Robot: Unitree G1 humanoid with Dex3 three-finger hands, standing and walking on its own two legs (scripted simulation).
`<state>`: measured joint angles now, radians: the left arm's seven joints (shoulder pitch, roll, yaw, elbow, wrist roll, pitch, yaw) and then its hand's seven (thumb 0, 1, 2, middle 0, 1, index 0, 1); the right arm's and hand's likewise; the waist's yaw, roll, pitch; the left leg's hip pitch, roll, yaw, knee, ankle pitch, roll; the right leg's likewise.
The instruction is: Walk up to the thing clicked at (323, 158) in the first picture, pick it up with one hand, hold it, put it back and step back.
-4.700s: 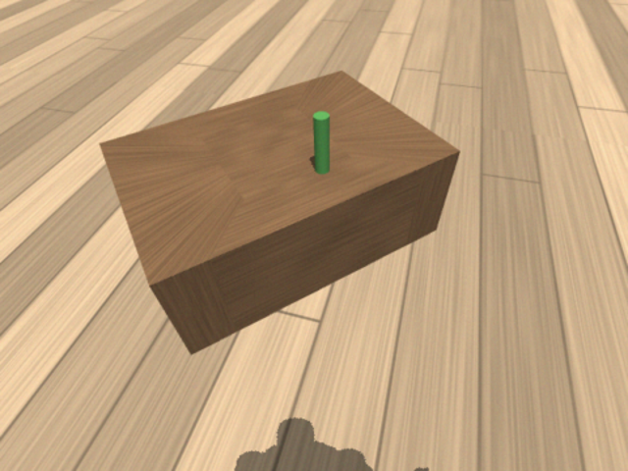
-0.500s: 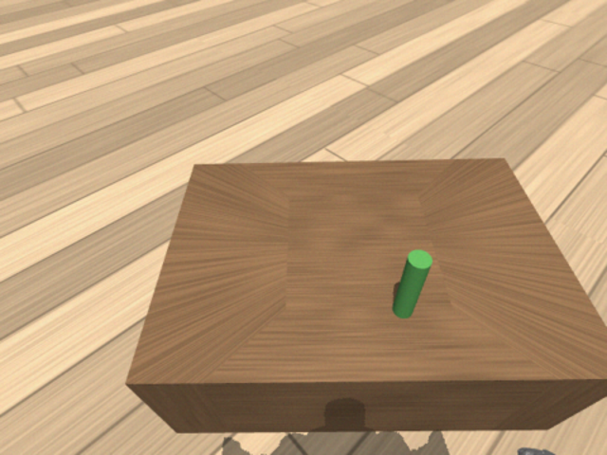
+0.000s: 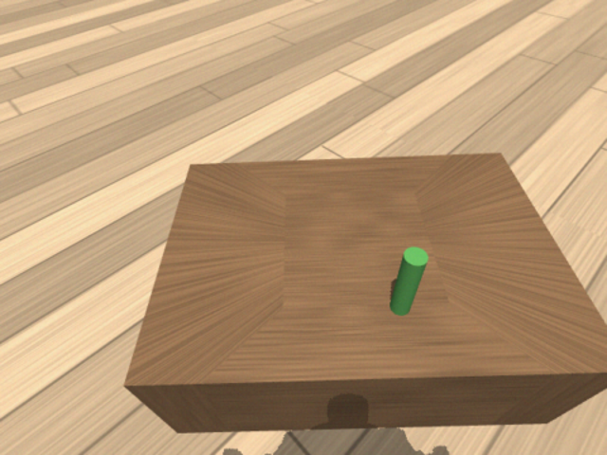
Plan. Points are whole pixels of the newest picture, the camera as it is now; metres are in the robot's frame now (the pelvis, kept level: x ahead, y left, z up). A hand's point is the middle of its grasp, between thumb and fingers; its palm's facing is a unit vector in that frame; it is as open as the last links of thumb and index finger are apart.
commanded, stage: walk up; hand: right
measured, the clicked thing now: (407, 283) +0.53 -0.21 -0.26
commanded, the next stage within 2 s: stand in 0.20 s
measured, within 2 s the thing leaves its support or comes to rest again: neither
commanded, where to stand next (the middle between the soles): +0.04 +0.01 m, yaw -1 degrees
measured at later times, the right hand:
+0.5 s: hand out of the picture +0.09 -0.26 -0.15, palm faces -0.01 +0.94 -0.33, open 7.4 cm
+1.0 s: hand out of the picture +0.09 -0.27 -0.16, palm faces -0.03 +0.94 -0.33, open 7.4 cm
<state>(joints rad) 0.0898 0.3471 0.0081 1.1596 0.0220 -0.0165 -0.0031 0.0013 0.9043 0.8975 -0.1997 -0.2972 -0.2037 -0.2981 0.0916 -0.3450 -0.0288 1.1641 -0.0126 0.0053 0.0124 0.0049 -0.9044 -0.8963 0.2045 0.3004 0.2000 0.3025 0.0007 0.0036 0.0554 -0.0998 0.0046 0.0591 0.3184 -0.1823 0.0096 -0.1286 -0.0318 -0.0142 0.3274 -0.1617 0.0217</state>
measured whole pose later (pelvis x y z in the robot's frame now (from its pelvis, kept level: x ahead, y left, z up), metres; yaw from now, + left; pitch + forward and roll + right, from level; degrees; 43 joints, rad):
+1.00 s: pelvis +0.01 -0.02 +0.00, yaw +1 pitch -2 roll +0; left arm 0.11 0.35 -0.01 1.13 0.01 -0.01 0.00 0.00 0.90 0.90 -0.20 -0.30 -0.20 -0.30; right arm 0.10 -0.35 -0.01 1.15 -0.01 -0.01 0.00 0.00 -0.90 -0.90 0.20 0.30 0.20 0.30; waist 0.00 0.01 0.04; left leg -0.08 0.03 0.04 0.29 -0.18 -0.02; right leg -0.10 0.00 -0.04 0.30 -0.16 -0.01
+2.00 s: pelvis +0.02 -0.03 +0.00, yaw +1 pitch -2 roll +0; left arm 0.11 0.35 0.00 1.13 0.01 -0.01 -0.01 0.00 0.90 0.90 -0.20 -0.30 -0.20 -0.30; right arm 0.11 -0.35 0.00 1.13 -0.01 -0.01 0.00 0.00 -0.90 -0.90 0.20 0.30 0.20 0.30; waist 0.00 0.01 0.04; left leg -0.07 0.04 0.04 0.29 -0.19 -0.03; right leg -0.10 0.01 -0.04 0.31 -0.18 -0.02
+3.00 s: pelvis +0.00 -0.02 -0.02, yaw +0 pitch +6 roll +1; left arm 0.21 0.29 0.09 0.67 -0.02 -0.07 0.02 0.00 -0.18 0.13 -0.05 -0.05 -0.06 -0.05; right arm 0.11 -0.38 -0.15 0.72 -0.01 0.27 0.07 0.00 0.15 -0.12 0.06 0.06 0.05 0.06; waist 0.02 -0.02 -0.03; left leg -0.41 0.02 0.05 0.62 -0.32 -0.01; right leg -0.45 -0.03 -0.02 0.65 -0.31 0.00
